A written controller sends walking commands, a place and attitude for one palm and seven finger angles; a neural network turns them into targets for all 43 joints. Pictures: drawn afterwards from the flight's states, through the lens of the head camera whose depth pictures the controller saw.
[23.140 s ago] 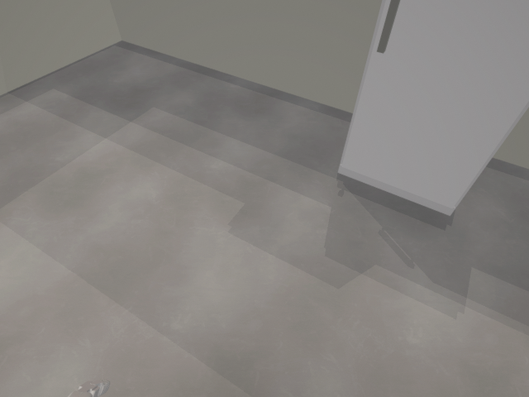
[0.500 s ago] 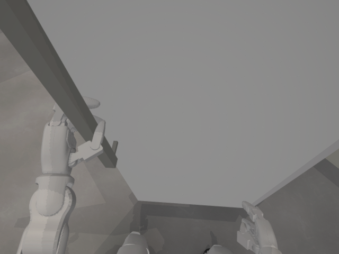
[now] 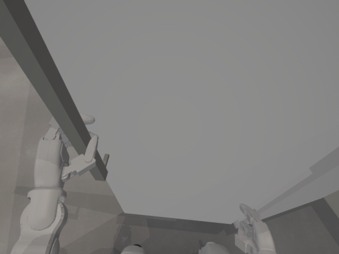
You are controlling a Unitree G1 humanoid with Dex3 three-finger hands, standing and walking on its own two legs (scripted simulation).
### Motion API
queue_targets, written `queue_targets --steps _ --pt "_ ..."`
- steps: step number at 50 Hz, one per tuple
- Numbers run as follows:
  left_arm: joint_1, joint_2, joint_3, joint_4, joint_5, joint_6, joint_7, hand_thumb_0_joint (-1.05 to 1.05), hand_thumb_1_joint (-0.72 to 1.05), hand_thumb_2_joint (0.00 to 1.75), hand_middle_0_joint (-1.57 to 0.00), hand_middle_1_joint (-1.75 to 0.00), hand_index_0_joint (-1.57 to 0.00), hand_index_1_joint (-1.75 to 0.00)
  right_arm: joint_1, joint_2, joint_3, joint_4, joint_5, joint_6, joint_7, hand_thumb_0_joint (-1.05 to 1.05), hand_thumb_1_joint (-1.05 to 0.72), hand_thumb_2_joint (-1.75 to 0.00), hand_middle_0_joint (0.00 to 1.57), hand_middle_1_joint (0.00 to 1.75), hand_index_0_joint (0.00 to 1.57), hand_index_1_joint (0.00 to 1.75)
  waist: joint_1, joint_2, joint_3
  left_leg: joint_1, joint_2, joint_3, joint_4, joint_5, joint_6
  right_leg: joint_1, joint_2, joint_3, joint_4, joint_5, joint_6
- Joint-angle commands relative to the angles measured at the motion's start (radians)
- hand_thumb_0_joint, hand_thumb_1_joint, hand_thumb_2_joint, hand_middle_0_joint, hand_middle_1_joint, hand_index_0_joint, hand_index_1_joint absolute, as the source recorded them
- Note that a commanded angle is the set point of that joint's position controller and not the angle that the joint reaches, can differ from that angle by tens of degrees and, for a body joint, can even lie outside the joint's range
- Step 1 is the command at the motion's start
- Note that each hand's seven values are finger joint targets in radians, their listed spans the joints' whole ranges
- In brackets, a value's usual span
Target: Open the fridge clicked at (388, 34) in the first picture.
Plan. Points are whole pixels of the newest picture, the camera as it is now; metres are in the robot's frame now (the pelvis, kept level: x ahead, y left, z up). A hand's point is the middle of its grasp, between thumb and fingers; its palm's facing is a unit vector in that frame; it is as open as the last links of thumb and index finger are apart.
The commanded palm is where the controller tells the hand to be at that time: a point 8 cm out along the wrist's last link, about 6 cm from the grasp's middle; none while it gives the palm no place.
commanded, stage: walk backward, drawing the door open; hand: left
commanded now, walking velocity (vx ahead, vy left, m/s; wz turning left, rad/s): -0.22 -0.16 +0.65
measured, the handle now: (75, 111) +0.31 +0.20 +0.19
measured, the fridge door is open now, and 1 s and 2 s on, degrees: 68 70 73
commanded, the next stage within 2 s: stop walking and hold the door back in 0.02 s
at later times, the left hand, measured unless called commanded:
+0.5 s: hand (86, 193) +0.20 +0.17 +0.13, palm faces +0.41 -0.88 -0.21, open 6.1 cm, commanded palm +0.18 +0.22 +0.11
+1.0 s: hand (90, 157) +0.26 +0.17 +0.13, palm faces +0.40 -0.89 -0.21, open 5.7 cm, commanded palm +0.20 +0.24 +0.11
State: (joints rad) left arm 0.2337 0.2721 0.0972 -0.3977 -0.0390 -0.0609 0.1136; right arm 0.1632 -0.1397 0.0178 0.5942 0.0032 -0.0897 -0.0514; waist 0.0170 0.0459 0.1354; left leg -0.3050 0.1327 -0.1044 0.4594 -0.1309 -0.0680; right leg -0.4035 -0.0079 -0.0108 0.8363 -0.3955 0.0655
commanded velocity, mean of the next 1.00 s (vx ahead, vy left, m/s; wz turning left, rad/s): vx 0.17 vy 0.07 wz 0.07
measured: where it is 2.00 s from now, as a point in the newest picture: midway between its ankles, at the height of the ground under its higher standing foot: outside the picture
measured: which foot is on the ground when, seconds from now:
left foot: down 0.00-0.08, up 0.10-0.52, down 0.54-0.86, up 0.88-1.00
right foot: up 0.00-0.06, down 0.08-0.54, up 0.56-0.82, down 0.84-1.00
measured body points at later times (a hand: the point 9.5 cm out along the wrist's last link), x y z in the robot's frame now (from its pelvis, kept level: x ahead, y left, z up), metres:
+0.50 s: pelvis -0.11 -0.09 +0.00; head -0.10 -0.10 +0.45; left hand +0.17 +0.21 +0.14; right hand +0.13 -0.32 -0.08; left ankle -0.14 +0.03 -0.72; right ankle +0.00 -0.19 -0.74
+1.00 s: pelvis -0.16 -0.10 -0.01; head -0.12 -0.12 +0.44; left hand +0.23 +0.22 +0.14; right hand -0.05 -0.37 -0.14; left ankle -0.15 +0.03 -0.68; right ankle -0.12 -0.21 -0.74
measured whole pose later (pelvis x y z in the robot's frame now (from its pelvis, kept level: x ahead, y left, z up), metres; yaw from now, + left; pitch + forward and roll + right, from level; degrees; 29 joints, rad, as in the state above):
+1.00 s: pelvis -0.16 -0.10 -0.01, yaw +10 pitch -3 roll +1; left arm -0.80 0.40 0.28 0.99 -0.01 -0.16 0.04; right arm 0.27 -0.30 0.00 0.80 0.04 -0.06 -0.11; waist -0.07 0.03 0.14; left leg -0.49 0.02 0.01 1.03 -0.41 -0.01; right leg -0.24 -0.04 -0.05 0.55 -0.26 -0.01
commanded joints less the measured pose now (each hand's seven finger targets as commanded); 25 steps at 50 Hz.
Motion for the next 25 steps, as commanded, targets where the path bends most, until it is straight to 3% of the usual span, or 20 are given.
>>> queue_targets --steps 1,2,3,4,5,6,7,8,9,11,13,16,18,19,21,23,24,25 --pt "-0.126 0.114 0.129 -0.268 -0.003 -0.104 0.029 0.0 0.9 0.9 -0.45 -1.4 -0.45 -1.4 -0.079 -0.17 -0.068 -0.138 0.004 -0.055 -0.009 0.0 -0.9 -0.9 0.2 0.3 0.2 0.3 -0.005 0.247 -0.255 -0.038 0.068 -0.093 -0.11 -0.219 0.149 0.272 0.075 -0.09 -0.305 0.036 0.005" --pt "-0.115 0.144 0.157 -0.265 0.001 -0.105 0.029 0.0 0.9 0.9 -0.45 -1.4 -0.45 -1.4 -0.076 -0.157 -0.068 -0.137 0.002 -0.057 -0.008 0.0 -0.9 -0.9 0.2 0.3 0.2 0.3 0.001 0.138 -0.265 -0.066 0.001 -0.055 -0.023 -0.28 0.115 0.33 0.046 -0.08 -0.445 0.118 0.001" --pt "-0.108 0.204 0.203 -0.278 0.002 -0.101 0.032 0.0 0.9 0.9 -0.45 -1.4 -0.45 -1.4 -0.063 -0.133 -0.065 -0.13 0.006 -0.057 -0.011 0.0 -0.9 -0.9 0.2 0.3 0.2 0.3 -0.008 -0.047 -0.257 -0.041 -0.107 0.028 0.156 -0.328 0.065 0.269 -0.046 -0.006 -0.568 0.166 -0.031" --pt "-0.107 0.246 0.23 -0.287 0.001 -0.097 0.031 0.0 0.9 0.9 -0.45 -1.4 -0.45 -1.4 -0.109 -0.095 -0.057 -0.139 0.003 -0.049 -0.014 0.0 -0.9 -0.9 0.2 0.3 0.2 0.3 0.0 -0.333 -0.238 -0.177 -0.187 0.118 0.463 -0.419 0.017 0.241 -0.257 0.2 -0.622 0.175 -0.118" --pt "-0.148 0.266 0.256 -0.31 0.004 -0.106 0.036 0.0 0.9 0.9 -0.45 -1.4 -0.45 -1.4 -0.151 -0.112 -0.056 -0.137 -0.001 -0.055 -0.024 0.0 -0.9 -0.9 0.2 0.3 0.2 0.3 0.018 -0.344 -0.24 -0.229 -0.181 0.076 0.757 -0.49 0.03 0.135 -0.392 0.334 -0.624 0.284 -0.2" --pt "-0.138 0.255 0.276 -0.287 0.004 -0.108 0.04 0.0 0.9 0.9 -0.45 -1.4 -0.45 -1.4 -0.129 -0.115 -0.052 -0.112 -0.02 -0.048 -0.025 0.0 -0.9 -0.9 0.2 0.3 0.2 0.3 0.01 -0.235 -0.275 -0.253 -0.138 0.037 0.851 -0.448 0.031 0.153 -0.407 0.254 -0.593 0.213 -0.22" --pt "-0.103 0.195 0.232 -0.078 0.006 -0.086 0.026 0.0 0.9 0.9 -0.45 -1.4 -0.45 -1.4 -0.103 -0.147 -0.074 -0.081 -0.014 -0.045 -0.029 0.0 -0.9 -0.9 0.2 0.3 0.2 0.3 -0.019 -0.28 -0.253 -0.292 -0.128 0.023 0.901 -0.391 0.013 0.18 -0.375 0.29 -0.554 0.252 -0.205" --pt "-0.221 0.165 0.179 -0.067 0.009 -0.084 0.024 0.0 0.9 0.9 -0.45 -1.4 -0.45 -1.4 -0.115 -0.153 -0.071 -0.074 -0.012 -0.031 -0.028 0.0 -0.9 -0.9 0.2 0.3 0.2 0.3 -0.02 -0.19 -0.253 -0.304 -0.116 0.022 0.897 -0.332 0.007 0.238 -0.355 0.248 -0.496 0.385 -0.202" --pt "-0.293 0.188 0.224 0.009 0.005 -0.092 0.039 0.0 0.9 0.9 -0.45 -1.4 -0.45 -1.4 -0.122 -0.141 -0.059 -0.068 -0.009 -0.028 -0.039 0.0 -0.9 -0.9 0.2 0.3 0.2 0.3 -0.025 -0.173 -0.251 -0.318 -0.108 0.03 0.862 -0.312 0.004 0.281 -0.358 0.179 -0.477 0.506 -0.195" --pt "-0.458 0.22 0.218 0.149 0.0 -0.122 0.054 0.0 0.9 0.9 -0.45 -1.4 -0.45 -1.4 -0.116 -0.161 -0.044 -0.051 -0.012 -0.015 -0.058 0.0 -0.9 -0.9 0.2 0.3 0.2 0.3 -0.016 -0.173 -0.274 -0.257 -0.119 0.052 0.708 -0.274 0.017 0.324 -0.335 0.137 -0.469 0.572 -0.161" --pt "-0.541 0.244 0.205 0.246 -0.007 -0.134 0.055 0.0 0.9 0.9 -0.45 -1.4 -0.45 -1.4 -0.102 -0.19 -0.053 -0.053 -0.007 0.0 -0.065 0.0 -0.9 -0.9 0.2 0.3 0.2 0.3 -0.002 -0.218 -0.271 -0.214 -0.13 0.079 0.552 -0.256 0.032 0.346 -0.337 0.154 -0.485 0.505 -0.15" --pt "-0.651 0.236 0.18 0.336 -0.007 -0.15 0.046 0.0 0.9 0.9 -0.45 -1.4 -0.45 -1.4 -0.099 -0.206 -0.058 -0.062 -0.004 0.013 -0.055 0.0 -0.9 -0.9 0.2 0.3 0.2 0.3 0.019 -0.273 -0.26 -0.17 -0.145 0.123 0.4 -0.26 0.047 0.347 -0.353 0.188 -0.564 0.318 -0.144" --pt "-0.761 0.271 0.187 0.375 -0.004 -0.157 0.044 0.0 0.9 0.9 -0.45 -1.4 -0.45 -1.4 -0.09 -0.229 -0.072 -0.058 0.0 0.021 -0.05 0.0 -0.9 -0.9 0.2 0.3 0.2 0.3 0.024 -0.256 -0.271 -0.144 -0.145 0.143 0.305 -0.289 0.053 0.363 -0.372 0.223 -0.6 0.215 -0.153" --pt "-0.804 0.245 0.163 0.389 -0.001 -0.161 0.041 0.0 0.9 0.9 -0.45 -1.4 -0.45 -1.4 -0.088 -0.214 -0.063 -0.064 0.004 0.024 -0.045 0.0 -0.9 -0.9 0.2 0.3 0.2 0.3 0.026 -0.252 -0.279 -0.129 -0.142 0.149 0.262 -0.294 0.061 0.372 -0.38 0.216 -0.61 0.18 -0.161" --pt "-0.874 0.258 0.165 0.46 0.005 -0.165 0.04 0.0 0.9 0.9 -0.45 -1.4 -0.45 -1.4 -0.076 -0.216 -0.061 -0.059 0.007 0.03 -0.036 0.0 -0.9 -0.9 0.2 0.3 0.2 0.3 0.026 -0.261 -0.292 -0.076 -0.15 0.167 0.193 -0.324 0.074 0.342 -0.375 0.214 -0.636 0.069 -0.163" --pt "-0.975 0.274 0.16 0.515 0.003 -0.168 0.037 0.0 0.9 0.9 -0.45 -1.4 -0.45 -1.4 -0.05 -0.224 -0.066 -0.042 0.01 0.035 -0.032 0.0 -0.9 -0.9 0.2 0.3 0.2 0.3 0.01 -0.255 -0.33 0.029 -0.158 0.19 0.063 -0.336 0.093 0.299 -0.344 0.182 -0.613 -0.057 -0.153" --pt "-1.013 0.261 0.142 0.541 0.006 -0.173 0.035 0.0 0.9 0.9 -0.45 -1.4 -0.45 -1.4 -0.031 -0.215 -0.061 -0.039 0.009 0.038 -0.031 0.0 -0.9 -0.9 0.2 0.3 0.2 0.3 -0.008 -0.215 -0.359 0.12 -0.171 0.216 -0.031 -0.292 0.103 0.253 -0.306 0.126 -0.588 -0.145 -0.129" --pt "-1.078 0.265 0.131 0.574 0.006 -0.184 0.031 0.0 0.9 0.9 -0.45 -1.4 -0.45 -1.4 -0.013 -0.223 -0.062 -0.038 0.009 0.035 -0.035 0.0 -0.9 -0.9 0.2 0.3 0.2 0.3 -0.023 -0.155 -0.374 0.209 -0.161 0.218 -0.112 -0.286 0.121 0.19 -0.239 0.066 -0.523 -0.187 -0.098"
